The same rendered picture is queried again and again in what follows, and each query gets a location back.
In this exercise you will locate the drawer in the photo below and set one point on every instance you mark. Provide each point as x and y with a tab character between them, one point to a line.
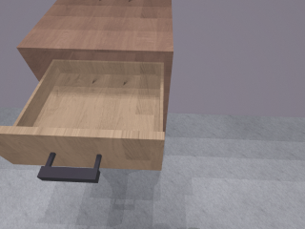
84	108

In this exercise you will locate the cabinet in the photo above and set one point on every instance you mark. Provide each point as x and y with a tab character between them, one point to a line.
104	30

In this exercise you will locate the handle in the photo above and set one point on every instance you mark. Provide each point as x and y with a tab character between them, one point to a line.
69	174

